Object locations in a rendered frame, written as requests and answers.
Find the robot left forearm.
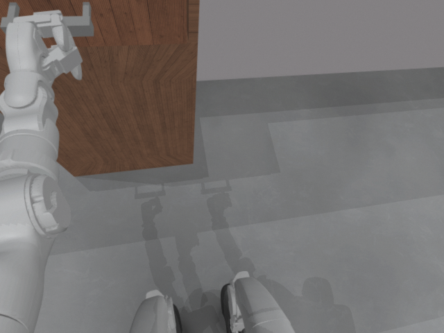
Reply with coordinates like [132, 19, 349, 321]
[0, 71, 60, 184]

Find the right robot foot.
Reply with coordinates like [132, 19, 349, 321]
[221, 284, 244, 333]

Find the drawer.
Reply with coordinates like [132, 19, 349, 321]
[0, 0, 187, 49]

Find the cabinet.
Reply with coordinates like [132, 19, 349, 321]
[0, 0, 200, 177]

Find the handle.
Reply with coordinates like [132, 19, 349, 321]
[0, 2, 94, 37]

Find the left robot upper arm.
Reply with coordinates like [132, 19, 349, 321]
[0, 173, 71, 333]

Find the robot left hand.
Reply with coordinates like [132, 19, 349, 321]
[6, 10, 83, 86]

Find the robot right shin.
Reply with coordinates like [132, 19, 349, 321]
[228, 271, 250, 333]

